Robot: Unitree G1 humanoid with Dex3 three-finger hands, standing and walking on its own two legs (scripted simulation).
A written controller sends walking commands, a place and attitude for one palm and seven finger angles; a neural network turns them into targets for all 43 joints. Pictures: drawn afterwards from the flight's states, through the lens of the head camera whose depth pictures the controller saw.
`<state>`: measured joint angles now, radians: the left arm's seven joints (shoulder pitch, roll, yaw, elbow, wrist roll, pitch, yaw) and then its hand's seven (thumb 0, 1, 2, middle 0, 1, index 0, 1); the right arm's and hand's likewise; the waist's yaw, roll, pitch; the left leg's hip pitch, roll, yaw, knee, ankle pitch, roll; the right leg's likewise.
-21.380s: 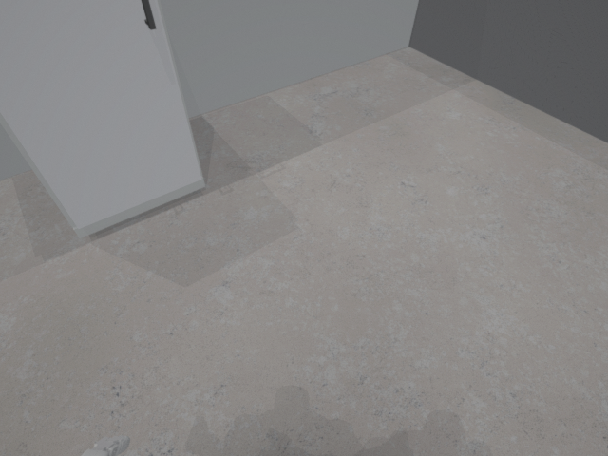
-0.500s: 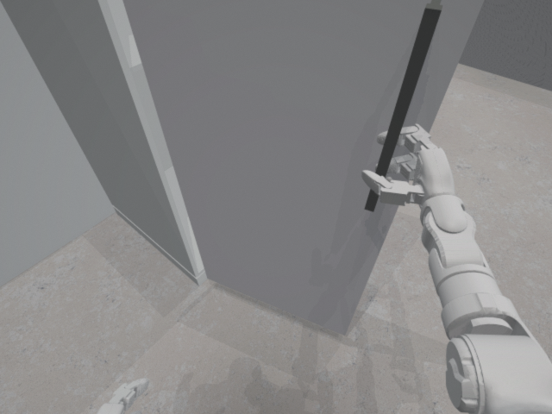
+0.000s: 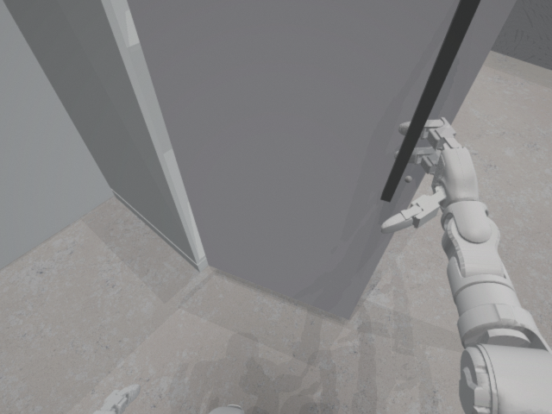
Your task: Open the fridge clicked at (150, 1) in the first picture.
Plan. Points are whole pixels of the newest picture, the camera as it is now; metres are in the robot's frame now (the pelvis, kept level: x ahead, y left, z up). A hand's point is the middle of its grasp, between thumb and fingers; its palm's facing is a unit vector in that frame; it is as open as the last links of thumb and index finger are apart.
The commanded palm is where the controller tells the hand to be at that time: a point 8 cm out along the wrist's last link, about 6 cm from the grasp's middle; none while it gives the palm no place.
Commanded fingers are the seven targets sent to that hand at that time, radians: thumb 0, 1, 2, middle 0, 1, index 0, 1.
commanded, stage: slip the hand off the handle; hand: right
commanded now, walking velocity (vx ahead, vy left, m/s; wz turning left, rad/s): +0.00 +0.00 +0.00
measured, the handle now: (420, 113) +0.50 -0.13 +0.19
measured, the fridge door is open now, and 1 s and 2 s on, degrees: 71 69 69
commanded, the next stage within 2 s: draw the hand back to the body in 1.24 s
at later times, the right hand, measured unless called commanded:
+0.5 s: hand (462, 195) +0.42 -0.21 +0.11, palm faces -0.07 +0.98 -0.20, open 14.7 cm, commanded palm +0.40 -0.25 +0.13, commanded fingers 0.00 0.55 -0.20 0.25 1.15 0.25 1.15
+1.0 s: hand (462, 245) +0.33 -0.19 +0.12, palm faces -0.07 +0.97 -0.22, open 14.7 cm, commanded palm +0.31 -0.22 +0.13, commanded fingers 0.00 0.55 -0.20 0.25 1.15 0.25 1.15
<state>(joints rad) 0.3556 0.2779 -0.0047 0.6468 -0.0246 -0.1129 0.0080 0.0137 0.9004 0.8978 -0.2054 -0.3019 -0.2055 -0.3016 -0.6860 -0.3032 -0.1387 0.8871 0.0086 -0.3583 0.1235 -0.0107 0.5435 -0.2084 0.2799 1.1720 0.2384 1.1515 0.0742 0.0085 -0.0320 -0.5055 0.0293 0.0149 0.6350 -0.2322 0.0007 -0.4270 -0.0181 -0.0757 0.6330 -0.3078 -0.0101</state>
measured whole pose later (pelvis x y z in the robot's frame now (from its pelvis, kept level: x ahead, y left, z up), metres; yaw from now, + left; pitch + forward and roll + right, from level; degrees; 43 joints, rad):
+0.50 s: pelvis +0.02 -0.01 +0.00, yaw -2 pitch +7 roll +1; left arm 0.30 0.27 -0.02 0.61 -0.03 -0.05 0.03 0.01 0.90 0.90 -0.21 -0.30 -0.21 -0.30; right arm -0.56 -0.37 -0.19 0.74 0.08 -0.30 0.29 -0.01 0.55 -0.20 0.26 1.15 0.25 1.15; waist 0.02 0.00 -0.05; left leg -0.48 0.04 0.04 0.65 -0.28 -0.02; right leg -0.43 -0.01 -0.05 0.68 -0.37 -0.02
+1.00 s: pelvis +0.02 -0.01 +0.00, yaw -2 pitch +3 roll +1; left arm 0.27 0.25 -0.03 0.56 -0.03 -0.09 0.02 0.01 0.90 0.90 -0.21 -0.30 -0.21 -0.30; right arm -0.17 -0.29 -0.10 0.25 0.10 -0.23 0.23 -0.01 0.55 -0.20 0.26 1.15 0.25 1.15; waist -0.02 -0.02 -0.06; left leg -0.43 0.04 0.05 0.67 -0.29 -0.02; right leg -0.38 -0.01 -0.04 0.70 -0.38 -0.02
